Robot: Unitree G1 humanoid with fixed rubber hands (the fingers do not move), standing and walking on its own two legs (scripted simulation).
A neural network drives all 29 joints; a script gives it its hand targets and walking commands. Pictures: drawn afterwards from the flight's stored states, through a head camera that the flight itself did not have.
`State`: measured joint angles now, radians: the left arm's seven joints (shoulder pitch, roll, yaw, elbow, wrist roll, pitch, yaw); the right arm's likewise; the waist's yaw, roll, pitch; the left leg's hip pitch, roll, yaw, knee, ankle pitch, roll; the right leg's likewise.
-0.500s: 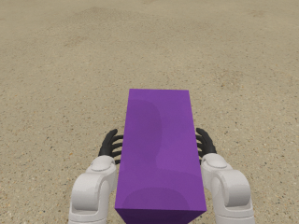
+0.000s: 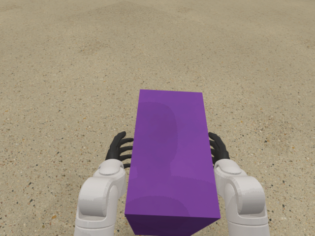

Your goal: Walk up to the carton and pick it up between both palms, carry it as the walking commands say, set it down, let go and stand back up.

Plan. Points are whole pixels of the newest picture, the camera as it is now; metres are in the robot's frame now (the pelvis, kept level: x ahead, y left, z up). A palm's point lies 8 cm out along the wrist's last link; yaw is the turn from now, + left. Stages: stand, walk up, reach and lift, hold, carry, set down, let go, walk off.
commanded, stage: carry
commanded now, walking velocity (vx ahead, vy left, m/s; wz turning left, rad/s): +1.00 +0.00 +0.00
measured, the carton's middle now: (166, 169) +0.28 +0.00 +0.04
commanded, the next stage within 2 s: none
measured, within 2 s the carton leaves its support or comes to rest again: neither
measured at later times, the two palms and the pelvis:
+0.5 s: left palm (131, 51) +0.80 +0.14 +0.10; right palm (187, 59) +0.77 -0.09 +0.09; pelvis +0.52 +0.06 +0.01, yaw -4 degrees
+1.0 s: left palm (140, 13) +1.32 +0.14 +0.09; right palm (179, 15) +1.33 -0.10 +0.09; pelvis +1.05 +0.02 +0.02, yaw +0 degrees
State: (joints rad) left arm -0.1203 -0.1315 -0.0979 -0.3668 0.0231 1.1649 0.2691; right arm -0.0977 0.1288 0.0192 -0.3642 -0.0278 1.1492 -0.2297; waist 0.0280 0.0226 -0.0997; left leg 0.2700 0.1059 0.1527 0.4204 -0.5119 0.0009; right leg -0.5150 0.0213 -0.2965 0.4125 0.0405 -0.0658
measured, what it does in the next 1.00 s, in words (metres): walks ahead: left foot, then right foot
